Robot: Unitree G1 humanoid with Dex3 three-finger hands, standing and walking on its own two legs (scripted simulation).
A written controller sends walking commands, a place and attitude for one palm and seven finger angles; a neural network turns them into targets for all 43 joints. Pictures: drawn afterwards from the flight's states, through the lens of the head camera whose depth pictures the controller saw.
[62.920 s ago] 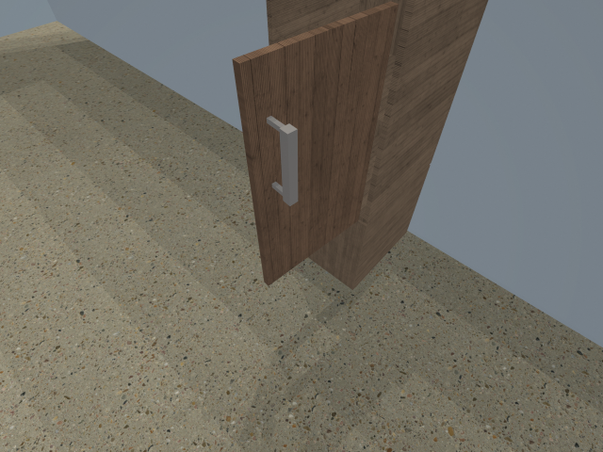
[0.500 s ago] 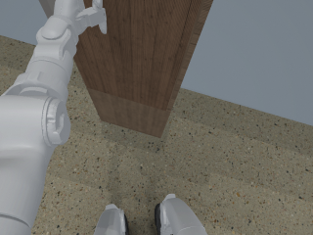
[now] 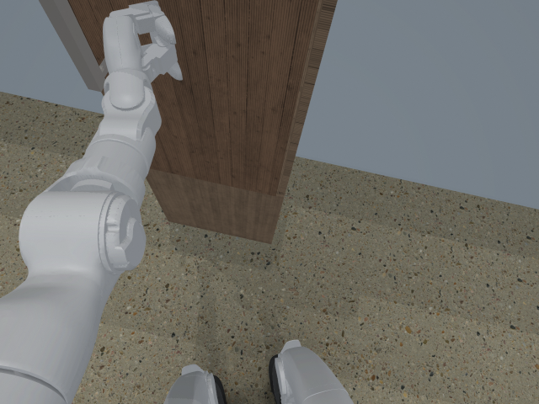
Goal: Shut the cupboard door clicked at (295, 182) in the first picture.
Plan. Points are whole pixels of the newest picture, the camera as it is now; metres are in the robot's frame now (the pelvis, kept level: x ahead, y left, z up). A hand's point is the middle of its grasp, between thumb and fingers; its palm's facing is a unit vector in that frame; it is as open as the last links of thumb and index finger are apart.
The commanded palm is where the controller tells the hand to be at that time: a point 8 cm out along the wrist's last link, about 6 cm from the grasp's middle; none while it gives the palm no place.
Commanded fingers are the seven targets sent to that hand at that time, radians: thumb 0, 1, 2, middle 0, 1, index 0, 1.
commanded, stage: pull the fist back off the door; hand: left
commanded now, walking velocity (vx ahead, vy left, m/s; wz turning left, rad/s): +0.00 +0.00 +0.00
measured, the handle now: (80, 29) +0.64 +0.15 +0.13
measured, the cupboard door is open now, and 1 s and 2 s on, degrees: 0 0 0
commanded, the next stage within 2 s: draw the hand back to the body in 0.30 s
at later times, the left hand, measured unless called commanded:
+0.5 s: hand (173, 77) +0.52 +0.03 +0.13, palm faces +0.01 -1.00 +0.00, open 3.1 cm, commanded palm +0.48 +0.10 +0.14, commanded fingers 0.00 0.90 0.90 -1.30 -1.50 -1.30 -1.50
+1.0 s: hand (87, 175) +0.37 +0.11 +0.18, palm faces +0.04 -0.99 -0.11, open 3.1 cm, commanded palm +0.33 +0.17 +0.19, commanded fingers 0.00 0.90 0.90 -1.02 -1.20 -1.02 -1.20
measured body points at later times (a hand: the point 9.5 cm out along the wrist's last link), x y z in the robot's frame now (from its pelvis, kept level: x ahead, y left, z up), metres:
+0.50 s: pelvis +0.05 -0.01 +0.03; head +0.12 -0.01 +0.47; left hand +0.52 +0.08 +0.14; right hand +0.11 -0.26 -0.10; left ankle +0.03 +0.10 -0.68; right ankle +0.04 -0.11 -0.68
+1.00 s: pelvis +0.03 -0.02 +0.06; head +0.02 -0.05 +0.50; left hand +0.36 +0.16 +0.18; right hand +0.20 -0.26 -0.04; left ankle +0.03 +0.10 -0.68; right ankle +0.04 -0.11 -0.68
